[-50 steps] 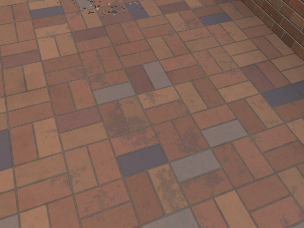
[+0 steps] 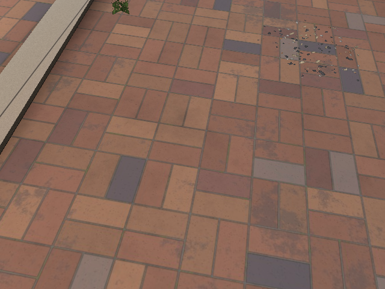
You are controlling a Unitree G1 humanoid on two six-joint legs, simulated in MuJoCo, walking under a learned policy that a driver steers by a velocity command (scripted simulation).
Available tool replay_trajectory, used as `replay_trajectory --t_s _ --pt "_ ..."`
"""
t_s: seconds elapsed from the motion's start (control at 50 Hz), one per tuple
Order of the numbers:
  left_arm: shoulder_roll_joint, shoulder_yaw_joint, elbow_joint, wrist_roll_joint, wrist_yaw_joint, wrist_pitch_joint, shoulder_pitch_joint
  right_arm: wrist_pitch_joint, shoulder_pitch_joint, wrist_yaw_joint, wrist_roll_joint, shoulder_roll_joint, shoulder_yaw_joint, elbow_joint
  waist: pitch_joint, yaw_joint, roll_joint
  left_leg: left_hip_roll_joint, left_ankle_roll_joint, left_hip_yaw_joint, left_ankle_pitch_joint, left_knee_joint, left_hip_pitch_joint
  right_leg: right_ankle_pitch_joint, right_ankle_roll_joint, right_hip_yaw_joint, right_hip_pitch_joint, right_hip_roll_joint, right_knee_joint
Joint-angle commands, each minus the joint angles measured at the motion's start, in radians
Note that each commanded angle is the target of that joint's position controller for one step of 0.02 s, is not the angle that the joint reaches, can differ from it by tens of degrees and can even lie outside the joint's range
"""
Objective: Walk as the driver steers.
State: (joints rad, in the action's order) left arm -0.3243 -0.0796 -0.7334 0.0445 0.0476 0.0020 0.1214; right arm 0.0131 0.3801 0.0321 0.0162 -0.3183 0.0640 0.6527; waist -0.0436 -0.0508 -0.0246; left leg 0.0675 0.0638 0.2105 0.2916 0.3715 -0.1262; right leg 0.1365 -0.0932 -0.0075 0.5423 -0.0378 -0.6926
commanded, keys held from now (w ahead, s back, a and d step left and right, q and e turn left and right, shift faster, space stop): w+e+shift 0.84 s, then w+q+shift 0.16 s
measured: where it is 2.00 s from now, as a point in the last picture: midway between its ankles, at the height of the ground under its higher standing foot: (313, 122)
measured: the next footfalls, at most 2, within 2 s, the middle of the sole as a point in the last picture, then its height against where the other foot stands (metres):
right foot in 0.12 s outside the picture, level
left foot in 0.56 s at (194, 253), level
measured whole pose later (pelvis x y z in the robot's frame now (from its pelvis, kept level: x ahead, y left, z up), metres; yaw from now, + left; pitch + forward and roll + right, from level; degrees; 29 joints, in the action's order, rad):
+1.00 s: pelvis +0.77 -0.31 -0.04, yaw -41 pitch +1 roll +2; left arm -0.30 0.01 -0.64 0.05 0.07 -0.04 -0.08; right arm 0.08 0.55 -0.01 0.03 -0.26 0.01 0.97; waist 0.04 -0.08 -0.02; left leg -0.05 -0.03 -0.25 0.46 0.42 0.25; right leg 0.11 0.17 0.08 0.58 0.04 -0.63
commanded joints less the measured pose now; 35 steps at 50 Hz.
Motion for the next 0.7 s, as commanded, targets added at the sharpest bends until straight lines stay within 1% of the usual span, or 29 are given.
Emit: replay_trajectory --t_s 0.02,0.06,0.08,0.1,0.12,0.14,0.16,0.18,0.2,0.22,0.24,0.26,0.3,0.36,0.4,0.44,0.46,0.48,0.5,0.52,0.54,0.56,0.58,0.6,0.62,0.64,0.66,0.68,0.7 --pt "-0.081 -0.001 0.115 -0.01 0.004 -0.024 -0.174 0.031 0.011 -0.002 0.004 -0.169 0.041 -0.039 0.098 -0.047 0.219 -0.251 0.141 0.197 0.246 -0.213 -0.023 0.016 0.052 0.041 0.011 -0.021 0.074" --pt "-0.097 -0.003 0.12 -0.013 0.007 -0.028 -0.142 0.039 -0.014 -0.011 0.007 -0.169 0.038 -0.029 0.124 -0.02 0.204 -0.29 0.14 0.174 0.206 -0.232 0.009 0.08 0.113 0.057 -0.028 -0.028 0.108" --pt "-0.101 -0.005 0.109 -0.015 0.005 -0.03 -0.089 0.042 -0.03 -0.016 0.01 -0.169 0.036 -0.021 0.13 0.01 0.19 -0.299 0.136 0.141 0.131 -0.221 0.008 0.107 0.144 0.07 -0.087 -0.019 0.132" --pt "-0.104 -0.01 0.077 -0.016 -0.001 -0.032 0.024 0.044 -0.055 -0.02 0.014 -0.169 0.033 -0.014 0.107 0.076 0.157 -0.283 0.122 0.076 -0.09 -0.13 -0.007 0.12 0.174 0.09 -0.214 0.018 0.178" --pt "-0.132 -0.026 0.0 -0.014 -0.013 -0.042 0.242 0.046 -0.066 -0.025 0.028 -0.143 0.024 -0.006 0.014 0.171 0.052 -0.212 0.102 -0.038 -0.389 0.158 -0.068 0.183 0.193 0.076 -0.455 0.062 0.187" --pt "-0.233 -0.048 -0.044 -0.009 -0.024 -0.051 0.461 0.052 -0.106 -0.031 0.027 -0.102 0.007 -0.049 -0.083 0.254 -0.19 -0.113 0.048 -0.166 -0.408 0.588 -0.281 0.513 0.251 -0.26 -0.675 -0.101 0.308" --pt "-0.283 -0.054 -0.042 -0.016 -0.013 -0.052 0.43 0.071 -0.103 -0.026 0.022 -0.039 -0.014 -0.102 -0.03 0.174 -0.413 0.049 -0.005 -0.172 0.149 0.77 -0.637 0.715 0.305 -0.793 -0.778 -0.227 0.538" --pt "-0.181 -0.029 -0.019 -0.021 0.003 -0.05 0.304 0.074 -0.136 -0.026 0.038 -0.076 -0.016 -0.085 0.046 0.117 -0.186 -0.01 0.004 -0.096 0.076 0.88 -0.742 0.682 0.325 -0.832 -0.731 -0.258 0.524" --pt "-0.149 -0.025 -0.003 -0.024 0.004 -0.053 0.274 0.08 -0.165 -0.018 0.042 -0.107 -0.012 -0.068 0.045 0.107 -0.051 -0.066 -0.001 -0.1 -0.016 0.885 -0.721 0.575 0.33 -0.691 -0.679 -0.232 0.476" --pt "-0.142 -0.024 -0.011 -0.023 -0.001 -0.057 0.291 0.086 -0.184 -0.01 0.047 -0.113 -0.014 -0.063 0.04 0.107 -0.001 -0.1 -0.009 -0.108 -0.048 0.85 -0.684 0.492 0.331 -0.592 -0.63 -0.194 0.479" --pt "-0.12 -0.014 -0.025 -0.029 -0.01 -0.062 0.308 0.084 -0.207 -0.005 0.058 -0.097 -0.021 -0.067 0.072 0.097 0.002 -0.121 -0.027 -0.114 -0.069 0.797 -0.663 0.426 0.324 -0.53 -0.573 -0.15 0.506" --pt "-0.101 -0.006 -0.04 -0.034 -0.019 -0.07 0.312 0.076 -0.214 0.002 0.065 -0.08 -0.031 -0.07 0.093 0.082 -0.038 -0.132 -0.048 -0.122 -0.085 0.752 -0.642 0.375 0.324 -0.488 -0.531 -0.114 0.528" --pt "-0.097 -0.004 -0.061 -0.045 -0.027 -0.081 0.348 0.058 -0.253 0.01 0.066 -0.069 -0.043 -0.08 0.126 0.083 -0.051 -0.133 -0.078 -0.157 -0.086 0.698 -0.653 0.249 0.34 -0.439 -0.498 -0.081 0.553" --pt "-0.112 -0.012 -0.08 -0.047 -0.035 -0.083 0.392 0.053 -0.409 0.017 0.051 -0.052 -0.062 -0.129 0.167 0.115 -0.021 -0.107 -0.108 -0.218 -0.147 0.532 -0.672 -0.024 0.352 -0.392 -0.465 -0.049 0.571" --pt "-0.115 -0.016 -0.099 -0.05 -0.039 -0.079 0.416 0.06 -0.501 0.023 0.041 -0.023 -0.079 -0.154 0.164 0.144 -0.038 -0.073 -0.114 -0.249 -0.216 0.387 -0.601 -0.215 0.337 -0.355 -0.444 -0.016 0.55" --pt "-0.121 -0.018 -0.122 -0.052 -0.044 -0.078 0.449 0.064 -0.565 0.022 0.031 -0.018 -0.086 -0.179 0.147 0.17 -0.061 -0.051 -0.099 -0.266 -0.276 0.29 -0.532 -0.417 0.325 -0.366 -0.47 -0.033 0.538" --pt "-0.128 -0.019 -0.128 -0.054 -0.048 -0.079 0.445 0.066 -0.57 0.019 0.026 -0.023 -0.085 -0.184 0.134 0.165 -0.066 -0.043 -0.087 -0.259 -0.305 0.252 -0.484 -0.504 0.314 -0.37 -0.486 -0.046 0.525" --pt "-0.139 -0.021 -0.128 -0.056 -0.051 -0.08 0.419 0.068 -0.549 0.013 0.021 -0.033 -0.082 -0.181 0.115 0.142 -0.066 -0.03 -0.073 -0.253 -0.312 0.209 -0.401 -0.597 0.298 -0.361 -0.484 -0.049 0.496" --pt "-0.155 -0.024 -0.122 -0.058 -0.052 -0.084 0.382 0.069 -0.479 0.002 0.021 -0.055 -0.072 -0.161 0.067 0.098 -0.062 -0.004 -0.058 -0.251 -0.288 0.171 -0.252 -0.757 0.268 -0.341 -0.466 -0.038 0.423" --pt "-0.184 -0.03 -0.121 -0.055 -0.05 -0.089 0.369 0.07 -0.353 -0.014 0.018 -0.104 -0.051 -0.123 -0.028 0.04 -0.063 0.019 -0.044 -0.244 -0.23 0.188 -0.051 -0.887 0.241 -0.34 -0.441 -0.034 0.28" --pt "-0.22 -0.038 -0.111 -0.05 -0.044 -0.095 0.315 0.07 -0.148 -0.035 0.008 -0.147 -0.027 -0.067 -0.124 -0.075 -0.064 -0.011 -0.032 -0.219 -0.194 0.181 0.184 -0.859 0.22 -0.337 -0.367 -0.013 0.063" --pt "-0.188 -0.033 -0.092 -0.041 -0.041 -0.109 0.266 0.069 0.071 -0.061 0.02 -0.205 0.005 -0.013 -0.226 -0.172 -0.036 -0.132 -0.017 -0.123 -0.011 0.22 0.427 -0.667 0.215 -0.314 -0.229 0.037 -0.191" --pt "-0.004 0.008 -0.061 -0.049 -0.045 -0.114 0.302 0.072 0.191 -0.077 0.065 -0.265 0.026 0.013 -0.34 -0.142 0.225 -0.439 0.032 0.242 0.366 0.14 0.637 0.203 0.216 -0.218 -0.001 0.136 -0.554" --pt "-0.026 0.022 -0.011 -0.082 -0.044 -0.098 0.356 0.063 0.081 -0.065 0.059 -0.28 0.031 -0.004 -0.399 -0.052 0.38 -0.558 0.097 0.701 0.539 -0.085 0.588 0.324 0.215 -0.147 0.139 0.146 -0.714" --pt "-0.09 0.012 -0.036 -0.053 -0.046 -0.078 0.267 0.06 -0.045 -0.06 0.046 -0.168 0.019 -0.019 -0.2 -0.042 0.216 -0.48 0.093 0.556 0.585 -0.112 0.418 0.197 0.219 -0.125 0.188 0.056 -0.701" --pt "-0.095 0.008 -0.038 -0.033 -0.033 -0.065 0.217 0.062 -0.086 -0.055 0.04 -0.099 0.004 -0.007 -0.083 -0.028 0.114 -0.445 0.088 0.382 0.41 -0.099 0.282 0.138 0.213 -0.103 0.18 0.018 -0.662" --pt "-0.079 0.008 -0.038 -0.025 -0.02 -0.052 0.185 0.065 -0.083 -0.052 0.046 -0.073 -0.002 0.015 -0.017 -0.015 0.063 -0.41 0.077 0.262 0.249 -0.12 0.187 0.133 0.206 -0.092 0.164 -0.007 -0.64" --pt "-0.057 0.011 -0.025 -0.012 -0.006 -0.039 0.158 0.073 -0.064 -0.055 0.044 -0.057 -0.009 0.045 0.033 0.004 0.073 -0.38 0.067 0.156 0.152 -0.137 0.113 0.136 0.199 -0.09 0.158 -0.03 -0.627" --pt "-0.029 0.019 -0.008 -0.009 0.004 -0.024 0.145 0.084 -0.048 -0.05 0.034 -0.042 -0.014 0.072 0.064 0.024 0.108 -0.376 0.058 0.08 0.089 -0.156 0.069 0.138 0.192 -0.086 0.161 -0.052 -0.61"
